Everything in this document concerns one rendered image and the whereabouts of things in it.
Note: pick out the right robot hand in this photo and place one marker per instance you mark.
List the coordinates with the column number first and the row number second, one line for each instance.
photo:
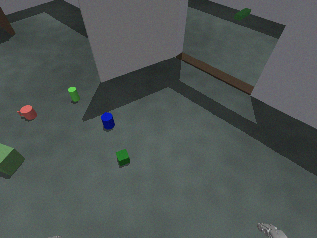
column 271, row 231

